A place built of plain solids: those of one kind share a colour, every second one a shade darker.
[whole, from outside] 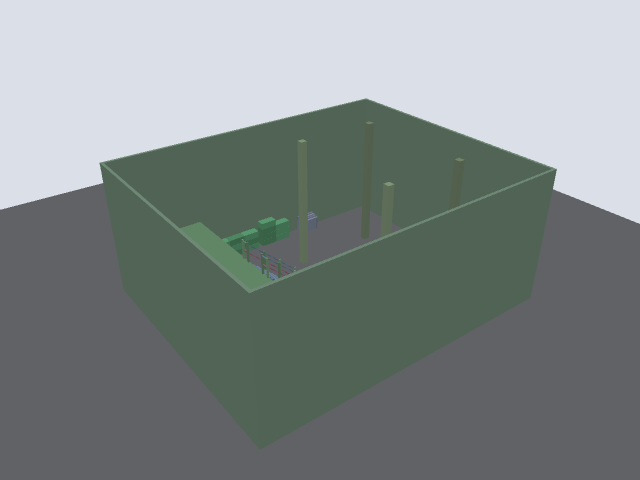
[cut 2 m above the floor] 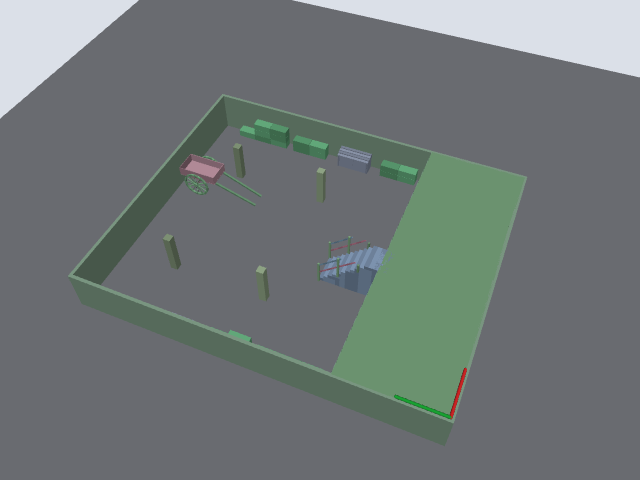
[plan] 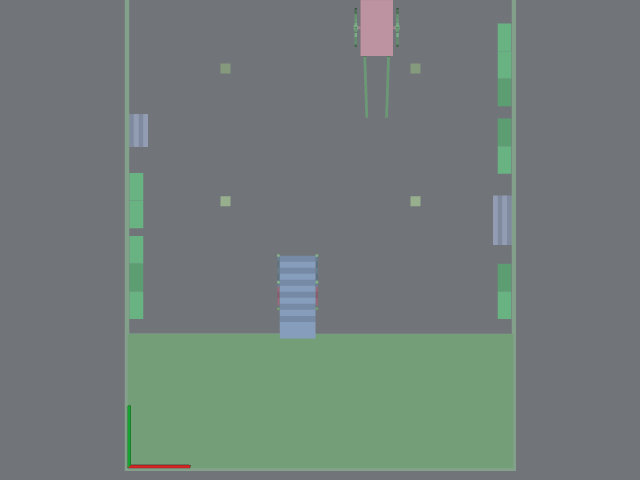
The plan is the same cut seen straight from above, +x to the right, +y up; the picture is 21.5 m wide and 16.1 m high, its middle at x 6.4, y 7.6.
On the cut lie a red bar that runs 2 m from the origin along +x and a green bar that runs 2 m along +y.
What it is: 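An aisled barn 12.8 x 15.9 m, 7.1 m high; a nave 6.4 m broad between two rows of posts 0.34 m square, 4.5 m apart, aisles 3.2 m broad; at the rear a loft 4.5 m deep at 2.55 m over closed bays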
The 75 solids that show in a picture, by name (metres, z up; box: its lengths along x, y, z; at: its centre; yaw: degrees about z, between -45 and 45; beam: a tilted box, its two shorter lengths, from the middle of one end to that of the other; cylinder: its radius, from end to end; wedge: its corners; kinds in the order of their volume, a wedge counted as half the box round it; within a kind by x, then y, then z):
{
 "loft_1": {"box": [12.93, 4.5, 2.6], "at": [6.42, 2.2, 1.25]},
 "wall_1": {"box": [0.15, 16.17, 7.12], "at": [-0.07, 7.93, 3.51]},
 "wall_2": {"box": [13.13, 0.15, 7.12], "at": [6.42, -0.07, 3.51]},
 "wall_3": {"box": [13.13, 0.15, 7.12], "at": [6.42, 15.95, 3.51]},
 "wall_4": {"box": [0.15, 16.17, 7.12], "at": [12.9, 7.93, 3.51]},
 "stair_1": {"box": [1.2, 0.56, 2.42], "at": [5.65, 4.37, 1.16]},
 "stair_2": {"box": [1.2, 0.56, 2.23], "at": [5.65, 4.57, 1.07]},
 "stair_3": {"box": [1.2, 0.56, 2.05], "at": [5.65, 4.77, 0.98]},
 "stair_4": {"box": [1.2, 0.56, 1.87], "at": [5.65, 4.98, 0.89]},
 "stair_5": {"box": [1.2, 0.56, 1.69], "at": [5.65, 5.18, 0.79]},
 "stair_6": {"box": [1.2, 0.56, 1.51], "at": [5.65, 5.38, 0.7]},
 "stair_7": {"box": [1.2, 0.56, 1.32], "at": [5.65, 5.58, 0.61]},
 "stair_8": {"box": [1.2, 0.56, 1.14], "at": [5.65, 5.79, 0.52]},
 "stair_9": {"box": [1.2, 0.56, 0.96], "at": [5.65, 5.99, 0.43]},
 "stair_10": {"box": [1.2, 0.56, 0.78], "at": [5.65, 6.19, 0.34]},
 "stair_11": {"box": [1.2, 0.56, 0.6], "at": [5.65, 6.39, 0.25]},
 "stair_12": {"box": [1.2, 0.56, 0.41], "at": [5.65, 6.59, 0.16]},
 "stair_13": {"box": [1.2, 0.56, 0.23], "at": [5.65, 6.8, 0.07]},
 "bales_1": {"box": [0.46, 0.92, 0.36], "at": [0.24, 5.41, 0.9]},
 "bales_2": {"box": [0.46, 0.92, 0.36], "at": [0.24, 6.34, 0.54]},
 "bales_3": {"box": [0.46, 0.92, 0.36], "at": [0.24, 6.34, 0.9]},
 "bales_4": {"box": [0.46, 0.92, 0.41], "at": [0.24, 7.27, 0.15]},
 "bales_5": {"box": [0.46, 0.92, 0.36], "at": [0.24, 7.27, 0.54]},
 "bales_6": {"box": [0.46, 0.92, 0.36], "at": [0.24, 7.27, 0.9]},
 "bales_7": {"box": [0.46, 0.92, 0.41], "at": [0.24, 8.45, 0.15]},
 "bales_8": {"box": [0.46, 0.92, 0.36], "at": [0.24, 8.45, 0.54]},
 "bales_9": {"box": [0.46, 0.92, 0.36], "at": [0.24, 8.45, 0.9]},
 "bales_10": {"box": [0.46, 0.92, 0.36], "at": [0.24, 8.45, 1.26]},
 "bales_11": {"box": [0.46, 0.92, 0.41], "at": [0.24, 9.38, 0.15]},
 "bales_12": {"box": [0.46, 0.92, 0.36], "at": [0.24, 9.38, 0.54]},
 "bales_13": {"box": [0.46, 0.92, 0.36], "at": [0.24, 9.38, 0.9]},
 "bales_14": {"box": [0.46, 0.92, 0.41], "at": [12.59, 5.41, 0.15]},
 "bales_15": {"box": [0.46, 0.92, 0.36], "at": [12.59, 5.41, 0.54]},
 "bales_16": {"box": [0.46, 0.92, 0.41], "at": [12.59, 6.34, 0.15]},
 "bales_17": {"box": [0.46, 0.92, 0.36], "at": [12.59, 6.34, 0.54]},
 "bales_18": {"box": [0.46, 0.92, 0.41], "at": [12.59, 10.28, 0.15]},
 "bales_19": {"box": [0.46, 0.92, 0.36], "at": [12.59, 10.28, 0.54]},
 "bales_20": {"box": [0.46, 0.92, 0.41], "at": [12.59, 11.21, 0.15]},
 "bales_21": {"box": [0.46, 0.92, 0.36], "at": [12.59, 11.21, 0.54]},
 "bales_22": {"box": [0.46, 0.92, 0.41], "at": [12.59, 12.54, 0.15]},
 "bales_23": {"box": [0.46, 0.92, 0.36], "at": [12.59, 12.54, 0.54]},
 "bales_24": {"box": [0.46, 0.92, 0.36], "at": [12.59, 12.54, 0.9]},
 "bales_25": {"box": [0.46, 0.92, 0.41], "at": [12.59, 13.47, 0.15]},
 "bales_26": {"box": [0.46, 0.92, 0.36], "at": [12.59, 13.47, 0.54]},
 "bales_27": {"box": [0.46, 0.92, 0.36], "at": [12.59, 13.47, 0.9]},
 "bales_28": {"box": [0.46, 0.92, 0.41], "at": [12.59, 14.4, 0.15]},
 "post_1": {"box": [0.34, 0.34, 7.12], "at": [3.23, 8.9, 3.51]},
 "post_2": {"box": [0.34, 0.34, 7.12], "at": [3.23, 13.35, 3.51]},
 "post_3": {"box": [0.34, 0.34, 7.12], "at": [9.6, 8.9, 3.51]},
 "post_4": {"box": [0.34, 0.34, 7.12], "at": [9.6, 13.35, 3.51]},
 "bin_1": {"box": [0.16, 1.11, 0.18], "at": [0.08, 11.27, 0.78]},
 "bin_2": {"box": [0.16, 1.11, 0.15], "at": [0.24, 11.27, 0.76]},
 "bin_3": {"box": [0.6, 1.07, 0.74], "at": [0.3, 11.27, 0.32]},
 "bin_4": {"box": [0.16, 1.11, 0.11], "at": [0.39, 11.27, 0.74]},
 "bin_5": {"box": [0.16, 1.11, 0.07], "at": [0.55, 11.27, 0.72]},
 "bin_6": {"box": [0.16, 1.67, 0.07], "at": [12.28, 8.26, 0.72]},
 "bin_7": {"box": [0.16, 1.67, 0.11], "at": [12.44, 8.26, 0.74]},
 "bin_8": {"box": [0.6, 1.63, 0.74], "at": [12.53, 8.26, 0.32]},
 "bin_9": {"box": [0.16, 1.67, 0.15], "at": [12.59, 8.26, 0.76]},
 "bin_10": {"box": [0.16, 1.67, 0.18], "at": [12.75, 8.26, 0.78]},
 "cart_rod_1": {"wedge": [[7.85, 13.75, 0.87], [7.85, 13.78, 0.79], [7.92, 11.7, 0.09], [7.92, 11.73, 0.0], [7.95, 13.76, 0.87], [7.95, 13.79, 0.79], [8.02, 11.71, 0.09], [8.02, 11.74, 0.0]]},
 "cart_rod_2": {"wedge": [[8.58, 11.71, 0.09], [8.58, 11.74, 0.0], [8.65, 13.76, 0.87], [8.65, 13.79, 0.79], [8.68, 11.7, 0.09], [8.68, 11.73, 0.0], [8.75, 13.75, 0.87], [8.75, 13.78, 0.79]]},
 "cart_1": {"box": [0.029, 1.9, 0.42], "at": [7.76, 14.72, 1.1]},
 "cart_2": {"box": [1.04, 0.028, 0.42], "at": [8.3, 13.78, 1.1]},
 "cart_3": {"box": [1.1, 1.9, 0.03], "at": [8.3, 14.72, 0.88]},
 "cart_4": {"box": [1.04, 0.028, 0.42], "at": [8.3, 15.66, 1.1]},
 "cart_5": {"box": [0.029, 1.9, 0.42], "at": [8.84, 14.72, 1.1]},
 "stair_guard_post_1": {"box": [0.09, 0.09, 1.1], "at": [4.59, 4.4, 3.05]},
 "stair_guard_post_2": {"box": [0.09, 0.09, 1.14], "at": [5.0, 4.4, 3.07]},
 "stair_guard_post_3": {"box": [0.09, 0.09, 1.28], "at": [5.0, 6.19, 1.38]},
 "stair_guard_post_4": {"box": [0.09, 0.09, 1.27], "at": [5.0, 7.08, 0.59]},
 "stair_guard_post_5": {"box": [0.09, 0.09, 1.14], "at": [6.3, 4.4, 3.07]},
 "stair_guard_post_6": {"box": [0.09, 0.09, 1.28], "at": [6.3, 5.29, 2.19]},
 "stair_guard_post_7": {"box": [0.09, 0.09, 1.28], "at": [6.3, 6.19, 1.38]},
 "stair_guard_post_8": {"box": [0.09, 0.09, 1.1], "at": [6.71, 4.4, 3.05]}
}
